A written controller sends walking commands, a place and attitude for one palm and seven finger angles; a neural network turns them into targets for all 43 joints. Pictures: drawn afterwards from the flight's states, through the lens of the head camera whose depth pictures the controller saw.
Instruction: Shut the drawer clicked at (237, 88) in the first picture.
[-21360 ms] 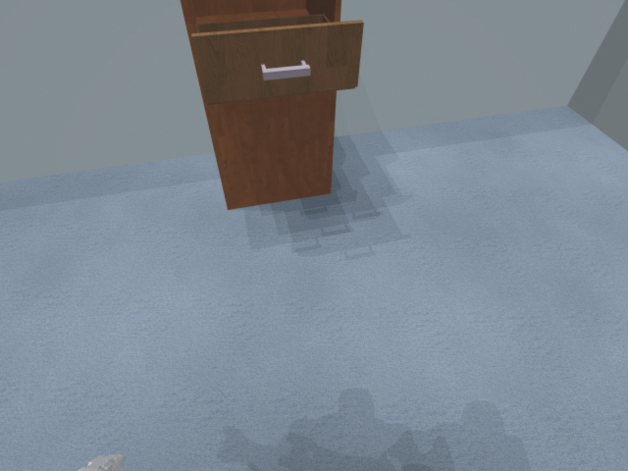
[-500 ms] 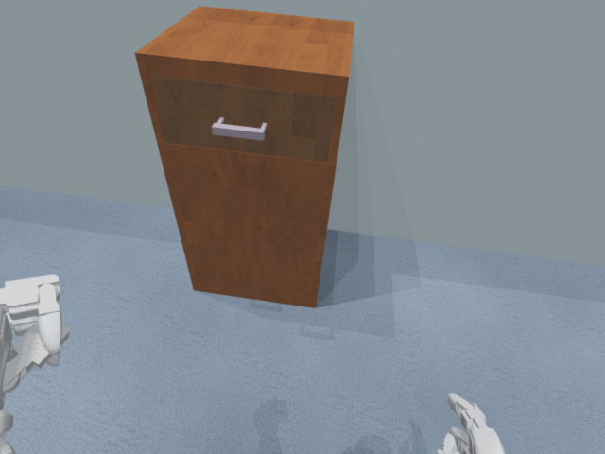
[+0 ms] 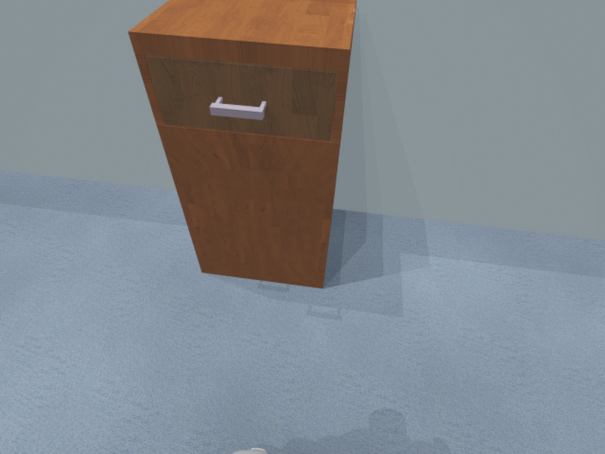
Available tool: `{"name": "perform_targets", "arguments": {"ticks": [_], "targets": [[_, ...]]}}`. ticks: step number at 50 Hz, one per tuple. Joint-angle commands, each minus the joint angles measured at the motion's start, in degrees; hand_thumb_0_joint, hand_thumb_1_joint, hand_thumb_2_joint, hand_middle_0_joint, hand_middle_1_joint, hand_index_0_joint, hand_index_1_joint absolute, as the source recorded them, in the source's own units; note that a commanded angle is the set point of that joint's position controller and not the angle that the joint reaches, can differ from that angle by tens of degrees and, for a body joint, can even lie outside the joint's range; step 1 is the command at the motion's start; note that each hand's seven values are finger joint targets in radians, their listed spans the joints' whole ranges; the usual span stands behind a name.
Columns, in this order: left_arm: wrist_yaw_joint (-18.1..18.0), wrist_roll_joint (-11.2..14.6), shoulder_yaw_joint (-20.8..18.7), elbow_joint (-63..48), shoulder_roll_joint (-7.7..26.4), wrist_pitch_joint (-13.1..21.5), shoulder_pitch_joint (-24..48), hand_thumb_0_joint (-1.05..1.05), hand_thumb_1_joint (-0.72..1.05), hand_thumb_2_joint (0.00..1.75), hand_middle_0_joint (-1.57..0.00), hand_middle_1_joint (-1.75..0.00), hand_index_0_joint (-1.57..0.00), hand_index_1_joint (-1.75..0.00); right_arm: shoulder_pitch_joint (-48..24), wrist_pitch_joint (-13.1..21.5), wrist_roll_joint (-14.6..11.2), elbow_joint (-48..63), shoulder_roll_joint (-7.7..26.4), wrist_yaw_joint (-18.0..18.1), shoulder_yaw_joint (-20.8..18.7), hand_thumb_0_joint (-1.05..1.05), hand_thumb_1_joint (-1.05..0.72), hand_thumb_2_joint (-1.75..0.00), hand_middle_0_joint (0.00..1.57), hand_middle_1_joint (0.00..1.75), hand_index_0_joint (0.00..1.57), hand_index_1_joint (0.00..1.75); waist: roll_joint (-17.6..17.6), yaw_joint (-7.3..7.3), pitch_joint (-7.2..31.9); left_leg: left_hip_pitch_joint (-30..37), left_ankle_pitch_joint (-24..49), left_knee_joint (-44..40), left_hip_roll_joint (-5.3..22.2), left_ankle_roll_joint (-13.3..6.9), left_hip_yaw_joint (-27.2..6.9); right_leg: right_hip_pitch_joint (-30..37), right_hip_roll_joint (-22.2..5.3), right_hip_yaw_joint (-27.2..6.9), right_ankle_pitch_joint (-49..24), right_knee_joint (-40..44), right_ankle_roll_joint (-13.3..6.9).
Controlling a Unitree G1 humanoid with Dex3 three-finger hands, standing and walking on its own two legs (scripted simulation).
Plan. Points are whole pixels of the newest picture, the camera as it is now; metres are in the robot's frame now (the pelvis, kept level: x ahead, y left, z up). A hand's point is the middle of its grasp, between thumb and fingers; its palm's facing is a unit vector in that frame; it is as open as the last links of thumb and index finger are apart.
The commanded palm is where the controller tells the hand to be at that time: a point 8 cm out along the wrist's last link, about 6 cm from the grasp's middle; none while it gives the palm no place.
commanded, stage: let the arm hang, fingers relaxed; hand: left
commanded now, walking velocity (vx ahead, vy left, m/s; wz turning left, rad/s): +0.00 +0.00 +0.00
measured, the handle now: (239, 107) +0.86 +0.18 +0.02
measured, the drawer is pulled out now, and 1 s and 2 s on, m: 0.00 0.00 0.00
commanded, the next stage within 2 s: look to check the result in 0.84 s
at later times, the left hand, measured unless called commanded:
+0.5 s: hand out of the picture +0.00 +0.21 -0.15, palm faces +0.01 -0.96 -0.29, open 6.9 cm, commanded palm none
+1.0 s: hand out of the picture +0.07 +0.18 -0.15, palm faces -0.02 -0.96 -0.27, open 7.3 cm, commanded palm none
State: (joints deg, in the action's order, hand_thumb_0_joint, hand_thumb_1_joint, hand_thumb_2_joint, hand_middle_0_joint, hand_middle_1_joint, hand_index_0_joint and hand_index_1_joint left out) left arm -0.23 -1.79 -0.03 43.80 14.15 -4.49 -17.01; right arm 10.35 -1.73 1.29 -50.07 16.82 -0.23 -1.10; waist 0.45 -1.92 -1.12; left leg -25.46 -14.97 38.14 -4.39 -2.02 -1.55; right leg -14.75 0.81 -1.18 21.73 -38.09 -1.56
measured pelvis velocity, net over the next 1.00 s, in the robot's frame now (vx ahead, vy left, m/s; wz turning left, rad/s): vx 0.02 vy -0.02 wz -0.02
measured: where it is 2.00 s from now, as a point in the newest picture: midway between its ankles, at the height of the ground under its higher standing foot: outside the picture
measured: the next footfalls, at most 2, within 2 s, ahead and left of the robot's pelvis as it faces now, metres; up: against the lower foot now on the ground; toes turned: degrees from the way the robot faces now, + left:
none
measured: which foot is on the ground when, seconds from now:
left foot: down 0.00-1.00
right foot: down 0.00-1.00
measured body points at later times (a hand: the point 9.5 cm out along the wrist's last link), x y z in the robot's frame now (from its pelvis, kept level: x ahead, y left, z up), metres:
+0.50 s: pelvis +0.00 -0.01 +0.02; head +0.01 -0.02 +0.47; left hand +0.00 +0.26 -0.13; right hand +0.04 -0.24 -0.14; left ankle +0.07 +0.10 -0.72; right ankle -0.01 -0.12 -0.72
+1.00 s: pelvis +0.02 -0.02 +0.02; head +0.04 -0.03 +0.47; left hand +0.08 +0.24 -0.13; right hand +0.05 -0.29 -0.13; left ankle +0.07 +0.10 -0.72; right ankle -0.01 -0.12 -0.72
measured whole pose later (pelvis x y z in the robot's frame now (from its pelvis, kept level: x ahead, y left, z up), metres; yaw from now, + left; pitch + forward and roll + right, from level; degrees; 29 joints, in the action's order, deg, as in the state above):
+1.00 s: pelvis +0.02 -0.02 +0.02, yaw -1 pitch -2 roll +0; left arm -1.2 -0.1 -0.7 64.4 13.4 0.2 -9.6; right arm 10.0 -0.8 1.0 -65.0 14.8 1.4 -1.2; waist -1.1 -0.7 -4.1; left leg -12.5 -8.4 22.6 -0.1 0.7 -2.6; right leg -5.3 3.5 -1.6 14.7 -21.8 -2.7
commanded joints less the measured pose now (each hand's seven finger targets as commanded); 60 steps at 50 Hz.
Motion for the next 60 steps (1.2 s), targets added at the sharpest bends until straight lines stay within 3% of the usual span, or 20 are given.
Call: {"name": "perform_targets", "arguments": {"ticks": [1,2,3,4,6,7,9,12,17,21,27,37,40,42,46,60], "targets": [[-0.78,0.51,-3.36,0.24,11.29,5.06,8.22,0.0,0.9,0.9,-0.84,-0.99,-0.84,-0.99,3.32,1.73,-0.12,-0.63,4.91,0.71,-2.27,0.0,-0.9,-0.9,0.2,0.3,0.2,0.3,-1.78,-1.99,-2.94,11.71,2.03,-1.5,4.63,0.23,-2.5,-9.86,-10.85,-12.08,-3.29,20.08,-8.53],[-0.76,0.72,-3.13,2.72,10.69,5.3,6.24,0.0,0.9,0.9,-0.8,-0.95,-0.8,-0.95,4.32,2.2,-0.23,-1.81,4.76,0.88,-1.89,0.0,-0.9,-0.9,0.2,0.3,0.2,0.3,-2.3,-1.3,0.4,15.19,9.79,-8.09,6.55,-0.12,-4.76,-6.81,-7.75,-8.12,-9.03,15.49,-5.87],[-0.81,0.92,-3.09,5.48,7.81,5.21,3.27,0.0,0.9,0.9,-0.76,-0.91,-0.76,-0.91,3.54,2.73,0.1,-2.83,4.91,1.43,-1.55,0.0,-0.9,-0.9,0.2,0.3,0.2,0.3,-7.3,0.57,1.48,14.52,12.54,-12.99,9.27,-1.12,-9.39,-3.5,-4.77,-6.05,-9.99,12.94,-3.59],[-0.89,0.99,-2.94,7.69,6.86,4.97,0.11,0.0,0.9,0.9,-0.72,-0.86,-0.72,-0.86,3.1,2.82,0.33,-3.56,6.0,2.09,-1.33,0.0,-0.9,-0.9,0.2,0.3,0.2,0.3,-7.88,2.24,1.86,11.54,9.84,-14.97,11.51,-2.58,-11.77,0.71,-3.62,-5.56,-6.8,14.36,-2.51],[-0.72,1.34,-2.72,12.6,7.38,4.38,-1.92,0.0,0.9,0.9,-0.64,-0.78,-0.64,-0.78,2.84,2.77,-0.15,-5.81,5.13,2.22,-0.98,0.0,-0.9,-0.9,0.2,0.3,0.2,0.3,-12.65,2.81,3.52,11.68,5.47,-18.98,10.59,-2.33,-12.64,3.99,-3.44,-3.68,-4.94,13.73,-2.12],[-0.71,1.37,-2.71,13.91,7.63,4.49,-2.4,0.0,0.9,0.9,-0.6,-0.73,-0.6,-0.73,2.64,2.66,-0.32,-6.3,5.54,2.4,-1.07,0.0,-0.9,-0.9,0.2,0.3,0.2,0.3,-11.1,3.21,2.92,11.85,5.93,-19.13,10.74,-2.48,-12.42,4.6,-3.37,-3.82,-5.52,14.77,-2.11],[-0.66,1.4,-2.23,16.47,7.02,4.73,-2.42,0.0,0.9,0.9,-0.52,-0.65,-0.52,-0.65,3.75,2.6,-0.52,-8.01,5.15,2.49,-1.03,0.0,-0.9,-0.9,0.2,0.3,0.2,0.3,-5.76,2.73,2.8,13.4,6.36,-19.11,10.35,-2.08,-11.11,4.91,-4.1,-3.92,-7.02,16.75,-2.22],[-0.81,1.41,-1.8,18.34,7.04,4.86,-1.98,0.0,0.9,0.9,-0.4,-0.52,-0.4,-0.52,4.6,2.15,-0.71,-9.8,4.91,2.44,-1.19,0.0,-0.9,-0.9,0.2,0.3,0.2,0.3,-2.94,2.15,0.32,14.26,5.25,-18.75,9.63,-1.41,-9.52,2.8,-4.42,-4.18,-6.04,18.87,-2.48],[-1.09,1.3,-1.64,19.83,6.89,4.83,-1.63,0.0,0.9,0.9,-0.2,-0.3,-0.2,-0.3,4.49,1.51,-0.52,-11.2,4.17,2.21,-1.5,0.0,-0.9,-0.9,0.2,0.3,0.2,0.3,-1.6,1.82,-2.3,14.01,0.51,-19.82,9.12,-0.96,-8.72,0.28,-4.38,-4.71,-2.01,20.26,-2.55],[-1.17,1.15,-1.68,19.99,6.77,4.75,-0.52,0.0,0.9,0.9,-0.2,-0.3,-0.2,-0.3,3.67,1.12,-0.24,-11.73,3.76,1.95,-1.72,0.0,-0.9,-0.9,0.2,0.3,0.2,0.3,0.5,1.58,-4.63,13.61,-2.28,-20.1,8.54,-0.69,-8.21,-2.28,-4.57,-5.41,1.89,21.44,-2.47],[-1.25,1.08,-2.09,18.94,7.77,5.24,1.63,0.0,0.9,0.9,-0.2,-0.3,-0.2,-0.3,2.58,1.37,-0.22,-11.82,3.67,1.68,-1.82,0.0,-0.9,-0.9,0.2,0.3,0.2,0.3,0.72,1.42,-4.12,14.9,1.98,-18.64,8.17,-0.3,-6.66,-2.52,-5.08,-6.13,0.25,21.94,-2.37],[-1.31,1.27,-2.63,18.01,8.73,5.89,4.74,0.0,0.9,0.9,-0.2,-0.3,-0.2,-0.3,0.63,2.29,-0.21,-11.92,4.83,1.89,-1.47,0.0,-0.9,-0.9,0.2,0.3,0.2,0.3,-1.08,1.7,-0.38,16.69,12.57,-17.44,9.06,-0.06,-6.18,3.0,-5.65,-5.82,-12.25,20.47,-1.95],[-1.3,1.35,-2.6,18.16,8.56,5.76,5.54,0.0,0.9,0.9,-0.2,-0.3,-0.2,-0.3,0.11,2.17,-0.14,-12.12,4.63,1.94,-1.3,0.0,-0.9,-0.9,0.2,0.3,0.2,0.3,-1.2,1.65,-1.63,16.5,11.86,-17.69,8.92,0.25,-5.79,2.82,-5.85,-5.87,-12.2,21.16,-1.89],[-1.37,1.31,-2.72,18.11,9.17,5.92,5.63,0.0,0.9,0.9,-0.2,-0.3,-0.2,-0.3,0.18,2.11,-0.2,-12.07,5.14,1.94,-1.4,0.0,-0.9,-0.9,0.2,0.3,0.2,0.3,0.26,1.6,-0.85,16.93,12.8,-17.08,8.99,0.32,-5.38,3.54,-6.06,-6.11,-13.86,21.63,-1.68],[-1.35,1.5,-2.56,18.24,9.07,5.86,6.22,0.0,0.9,0.9,-0.2,-0.3,-0.2,-0.3,-0.3,2.04,-0.15,-12.38,5.36,2.02,-1.26,0.0,-0.9,-0.9,0.2,0.3,0.2,0.3,-1.46,1.4,-0.19,17.9,12.74,-17.13,9.1,0.59,-4.99,4.01,-6.06,-6.45,-14.77,21.86,-1.79],[-1.55,1.53,-2.62,18.56,9.78,5.86,6.47,0.0,0.9,0.9,-0.2,-0.3,-0.2,-0.3,-1.22,2.01,-0.35,-12.31,6.46,2.27,-1.31,0.0,-0.9,-0.9,0.2,0.3,0.2,0.3,0.25,1.41,1.02,19.89,15.72,-16.97,9.89,0.54,-4.37,5.92,-6.09,-6.01,-21.03,21.64,-0.98]]}}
